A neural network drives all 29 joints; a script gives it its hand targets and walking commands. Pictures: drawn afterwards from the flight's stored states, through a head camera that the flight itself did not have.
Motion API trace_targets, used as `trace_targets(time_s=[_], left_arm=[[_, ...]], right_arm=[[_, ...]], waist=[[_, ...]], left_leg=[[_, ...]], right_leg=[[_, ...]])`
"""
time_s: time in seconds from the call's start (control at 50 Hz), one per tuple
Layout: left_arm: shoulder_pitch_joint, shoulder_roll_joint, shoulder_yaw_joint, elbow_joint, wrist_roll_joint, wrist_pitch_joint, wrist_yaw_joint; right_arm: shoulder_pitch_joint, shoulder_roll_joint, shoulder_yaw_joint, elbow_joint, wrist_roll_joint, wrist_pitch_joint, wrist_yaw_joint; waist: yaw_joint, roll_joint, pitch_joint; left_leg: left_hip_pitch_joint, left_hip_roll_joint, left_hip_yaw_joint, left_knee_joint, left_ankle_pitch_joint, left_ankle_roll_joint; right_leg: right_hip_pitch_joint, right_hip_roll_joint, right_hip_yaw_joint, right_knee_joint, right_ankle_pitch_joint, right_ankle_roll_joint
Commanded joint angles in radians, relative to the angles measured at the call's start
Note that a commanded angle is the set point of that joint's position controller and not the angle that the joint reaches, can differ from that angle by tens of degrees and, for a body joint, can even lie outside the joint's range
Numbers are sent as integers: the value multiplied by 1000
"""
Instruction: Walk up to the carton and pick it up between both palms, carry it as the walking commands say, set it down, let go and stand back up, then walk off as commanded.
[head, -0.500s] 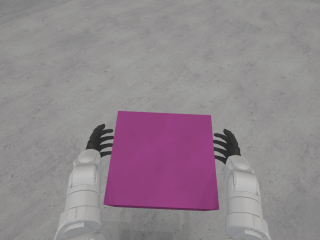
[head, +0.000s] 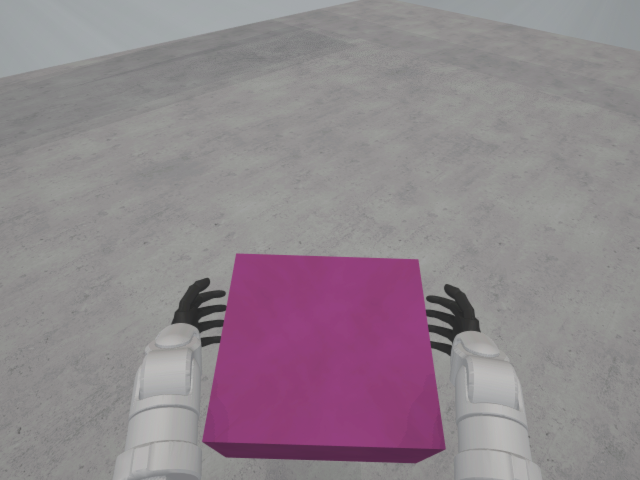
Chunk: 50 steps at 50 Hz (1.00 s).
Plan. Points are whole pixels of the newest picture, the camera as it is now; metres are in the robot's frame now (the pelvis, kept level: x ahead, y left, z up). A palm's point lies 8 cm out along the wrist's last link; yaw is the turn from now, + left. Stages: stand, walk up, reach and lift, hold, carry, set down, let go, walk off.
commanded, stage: reach and lift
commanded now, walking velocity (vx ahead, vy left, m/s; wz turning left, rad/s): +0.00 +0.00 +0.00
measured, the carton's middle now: (324, 356) +0.31 -0.01 -0.04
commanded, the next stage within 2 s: hold in 1.08 s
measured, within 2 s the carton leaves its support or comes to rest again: neither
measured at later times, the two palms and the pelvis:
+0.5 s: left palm (179, 342) +0.28 +0.18 +0.05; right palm (458, 339) +0.28 -0.18 +0.05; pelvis +0.00 +0.00 +0.00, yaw +0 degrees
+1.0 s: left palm (180, 343) +0.28 +0.17 +0.05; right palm (460, 340) +0.28 -0.18 +0.05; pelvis +0.00 +0.00 +0.00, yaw +0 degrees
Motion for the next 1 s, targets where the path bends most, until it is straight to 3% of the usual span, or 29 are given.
trace_targets(time_s=[0.0, 0.16, 0.28, 0.98], left_arm=[[-480, -827, -552, -24, -251, 8, -272], [-491, -827, -520, -31, -230, 42, -270], [-484, -842, -525, -51, -222, 38, -262], [-417, -821, -579, -123, -236, 39, -255]], right_arm=[[-485, 815, 578, 3, 253, 22, 270], [-510, 809, 560, 9, 239, 56, 276], [-518, 807, 565, 5, 237, 42, 290], [-452, 807, 610, -50, 248, 33, 283]], waist=[[-4, 3, -150], [0, -1, -78], [18, 8, -101], [20, 2, -129]], left_leg=[[63, -66, 58, -52, 152, 0], [72, -73, 63, -74, 98, -3], [88, -73, 66, -67, 127, -11], [104, -83, 66, -66, 195, -11]], right_leg=[[95, 68, -65, -35, 192, 2], [103, 69, -67, -55, 141, -1], [106, 77, -68, -44, 151, -5], [122, 86, -64, -49, 213, 5]])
